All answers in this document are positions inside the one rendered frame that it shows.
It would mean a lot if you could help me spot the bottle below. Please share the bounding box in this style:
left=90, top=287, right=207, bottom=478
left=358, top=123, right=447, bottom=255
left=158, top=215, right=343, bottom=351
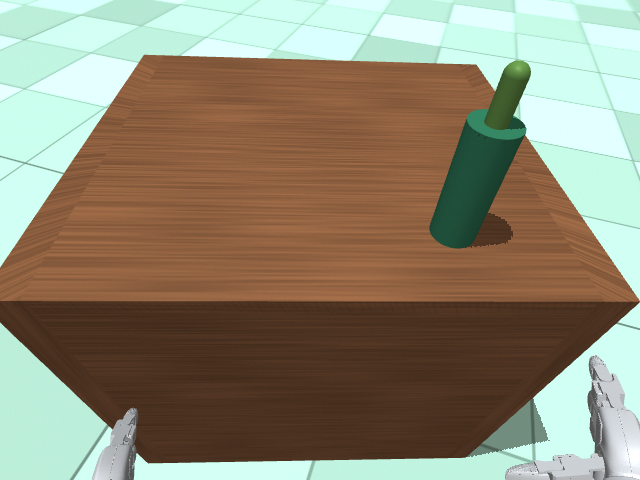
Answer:
left=429, top=60, right=531, bottom=248

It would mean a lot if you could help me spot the right robot hand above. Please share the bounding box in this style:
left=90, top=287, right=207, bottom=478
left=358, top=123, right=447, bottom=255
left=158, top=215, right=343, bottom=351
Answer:
left=505, top=355, right=640, bottom=480

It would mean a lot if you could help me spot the left robot hand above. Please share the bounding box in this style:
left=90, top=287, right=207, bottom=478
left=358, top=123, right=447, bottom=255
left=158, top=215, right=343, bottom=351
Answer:
left=92, top=408, right=138, bottom=480

